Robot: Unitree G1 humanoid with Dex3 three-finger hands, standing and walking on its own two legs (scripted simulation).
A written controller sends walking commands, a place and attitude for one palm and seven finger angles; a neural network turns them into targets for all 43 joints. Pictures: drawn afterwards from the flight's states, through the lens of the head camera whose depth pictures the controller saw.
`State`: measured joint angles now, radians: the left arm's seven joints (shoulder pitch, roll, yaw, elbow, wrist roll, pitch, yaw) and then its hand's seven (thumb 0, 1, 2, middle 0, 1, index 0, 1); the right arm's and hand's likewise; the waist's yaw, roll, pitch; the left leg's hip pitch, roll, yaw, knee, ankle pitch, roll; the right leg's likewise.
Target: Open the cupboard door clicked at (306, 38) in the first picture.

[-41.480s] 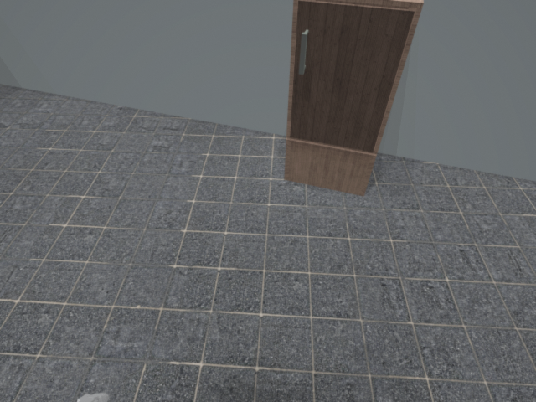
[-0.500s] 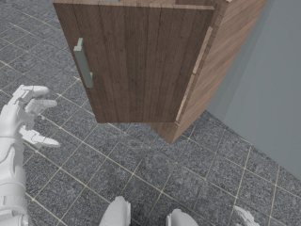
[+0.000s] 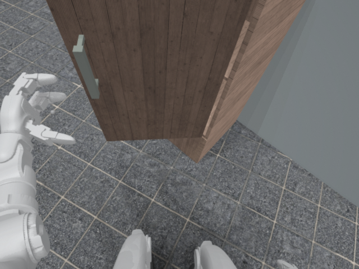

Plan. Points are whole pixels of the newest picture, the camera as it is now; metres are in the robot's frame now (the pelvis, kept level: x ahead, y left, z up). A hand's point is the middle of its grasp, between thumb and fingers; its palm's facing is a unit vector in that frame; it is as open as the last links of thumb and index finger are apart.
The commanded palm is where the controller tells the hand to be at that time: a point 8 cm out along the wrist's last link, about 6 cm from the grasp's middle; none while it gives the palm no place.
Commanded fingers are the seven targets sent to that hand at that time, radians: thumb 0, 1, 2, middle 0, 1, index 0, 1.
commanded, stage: move the hooked fingers beside the handle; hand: left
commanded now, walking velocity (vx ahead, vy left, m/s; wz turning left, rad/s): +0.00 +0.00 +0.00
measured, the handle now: (88, 69) +0.56 +0.23 +0.05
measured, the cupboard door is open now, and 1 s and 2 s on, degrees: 47 47 47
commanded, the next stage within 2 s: slide the fingers in behind the handle in 1.36 s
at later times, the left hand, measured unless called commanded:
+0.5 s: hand (58, 89) +0.49 +0.28 +0.06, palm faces +0.10 -0.99 +0.00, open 14.0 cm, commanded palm +0.48 +0.31 +0.05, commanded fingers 0.00 -0.50 0.30 -0.30 -1.20 -0.30 -1.20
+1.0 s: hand (63, 87) +0.50 +0.28 +0.05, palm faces +0.10 -1.00 -0.01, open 14.0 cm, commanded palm +0.48 +0.31 +0.05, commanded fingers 0.00 -0.50 0.30 -0.30 -1.20 -0.30 -1.20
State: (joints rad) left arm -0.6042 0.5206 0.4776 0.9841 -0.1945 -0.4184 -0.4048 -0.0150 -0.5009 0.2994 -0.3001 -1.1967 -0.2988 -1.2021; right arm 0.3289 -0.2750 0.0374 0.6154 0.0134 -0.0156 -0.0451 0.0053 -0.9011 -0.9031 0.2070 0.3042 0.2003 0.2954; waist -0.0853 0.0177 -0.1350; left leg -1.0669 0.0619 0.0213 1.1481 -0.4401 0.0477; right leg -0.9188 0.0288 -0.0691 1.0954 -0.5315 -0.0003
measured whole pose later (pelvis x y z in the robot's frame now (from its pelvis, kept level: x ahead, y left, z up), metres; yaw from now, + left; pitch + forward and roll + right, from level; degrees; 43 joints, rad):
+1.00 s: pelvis +0.00 +0.00 -0.01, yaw -2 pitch +26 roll -6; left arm -0.85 0.67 0.53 1.15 -0.11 -0.39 -0.38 -0.02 -0.50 0.30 -0.30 -1.20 -0.30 -1.20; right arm 0.37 -0.27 0.06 0.63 0.00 0.08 -0.02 0.00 -0.90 -0.90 0.21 0.30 0.20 0.30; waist -0.16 0.03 -0.13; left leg -1.20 0.08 0.00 1.21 -0.46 0.05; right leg -1.04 0.05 -0.08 1.13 -0.54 0.00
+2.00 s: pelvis +0.00 +0.00 -0.01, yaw -1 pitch +25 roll -5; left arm -0.86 0.59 0.47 1.15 -0.11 -0.42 -0.29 -0.02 -0.50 0.30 -0.30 -1.20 -0.30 -1.20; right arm 0.36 -0.27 0.05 0.63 -0.01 0.07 -0.02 0.00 -0.90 -0.90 0.21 0.30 0.20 0.30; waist -0.16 0.04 -0.13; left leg -1.19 0.08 0.00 1.21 -0.46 0.04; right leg -1.03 0.05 -0.08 1.14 -0.55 -0.01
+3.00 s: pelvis +0.01 -0.02 -0.01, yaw +0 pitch +24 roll -4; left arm -0.83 0.46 0.38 1.14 -0.11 -0.47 -0.15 -0.02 -0.50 0.30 -0.28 -1.20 -0.25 -1.20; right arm 0.36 -0.26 0.02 0.66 -0.02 0.09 0.01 0.00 -0.90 -0.90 0.21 0.30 0.20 0.30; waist -0.14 0.04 -0.15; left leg -1.15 0.07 -0.01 1.18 -0.46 0.02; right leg -1.00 0.04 -0.09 1.13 -0.56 -0.03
